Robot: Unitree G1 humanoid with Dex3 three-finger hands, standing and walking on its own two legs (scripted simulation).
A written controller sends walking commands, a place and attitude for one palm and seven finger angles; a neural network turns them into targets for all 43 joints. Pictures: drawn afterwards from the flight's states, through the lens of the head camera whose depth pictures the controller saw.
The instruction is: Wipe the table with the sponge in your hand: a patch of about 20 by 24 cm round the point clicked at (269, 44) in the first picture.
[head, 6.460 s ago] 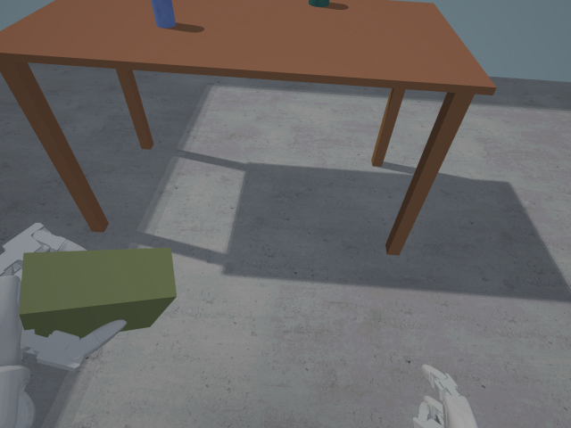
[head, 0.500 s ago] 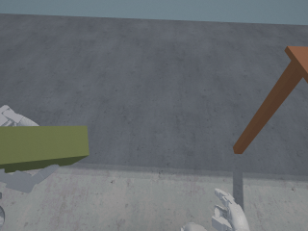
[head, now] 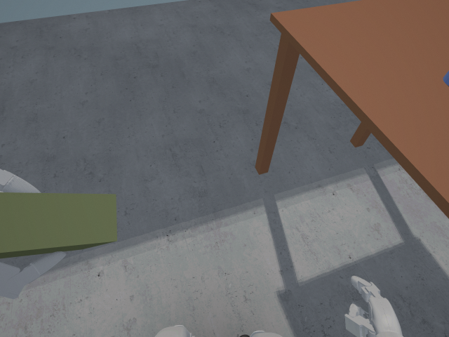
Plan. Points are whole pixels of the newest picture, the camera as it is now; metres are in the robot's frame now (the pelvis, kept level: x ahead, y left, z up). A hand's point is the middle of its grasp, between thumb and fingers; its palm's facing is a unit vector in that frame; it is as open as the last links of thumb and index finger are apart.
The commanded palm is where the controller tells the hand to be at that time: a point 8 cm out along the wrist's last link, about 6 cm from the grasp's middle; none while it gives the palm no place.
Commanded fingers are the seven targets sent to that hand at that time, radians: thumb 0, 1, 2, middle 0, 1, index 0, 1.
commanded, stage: turn to face it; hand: left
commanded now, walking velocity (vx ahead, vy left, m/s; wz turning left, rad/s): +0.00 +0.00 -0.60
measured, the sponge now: (60, 227) +0.22 +0.21 +0.16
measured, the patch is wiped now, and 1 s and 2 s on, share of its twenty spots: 0.00 0.00 0.00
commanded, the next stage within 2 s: none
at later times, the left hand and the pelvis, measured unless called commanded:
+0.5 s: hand (174, 251) +0.20 +0.07 +0.17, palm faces +0.07 -0.83 -0.55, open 9.9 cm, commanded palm +0.14 +0.15 +0.19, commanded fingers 0.00 0.10 1.30 -1.20 -1.60 -1.20 -1.60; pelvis -0.09 -0.07 -0.01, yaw -18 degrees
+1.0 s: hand (230, 293) +0.16 +0.01 +0.18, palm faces -0.14 -0.90 -0.40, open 9.9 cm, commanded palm +0.14 +0.07 +0.19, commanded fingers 0.00 0.10 1.30 -1.20 -1.60 -1.20 -1.60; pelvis -0.15 -0.07 +0.01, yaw -34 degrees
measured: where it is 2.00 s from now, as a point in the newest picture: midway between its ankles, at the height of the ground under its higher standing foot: outside the picture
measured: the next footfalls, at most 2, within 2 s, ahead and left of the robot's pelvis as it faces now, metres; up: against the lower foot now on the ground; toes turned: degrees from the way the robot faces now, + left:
left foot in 0.04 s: +0.05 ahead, +0.12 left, +0.00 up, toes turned +4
right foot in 0.42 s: -0.08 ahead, -0.17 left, +0.00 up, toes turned -22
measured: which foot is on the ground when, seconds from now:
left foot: up 0.00-0.02, down 0.04-0.42, up 0.44-1.00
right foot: down 0.00-0.06, up 0.08-0.40, down 0.42-1.00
